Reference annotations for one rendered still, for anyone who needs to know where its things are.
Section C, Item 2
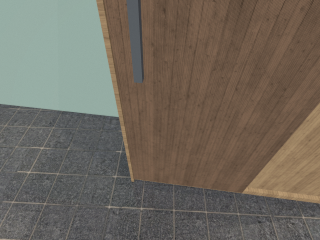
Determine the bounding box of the wardrobe door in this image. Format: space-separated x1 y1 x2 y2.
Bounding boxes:
104 0 320 193
248 103 320 196

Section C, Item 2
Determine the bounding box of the handle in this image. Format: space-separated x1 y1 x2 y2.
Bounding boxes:
126 0 144 83

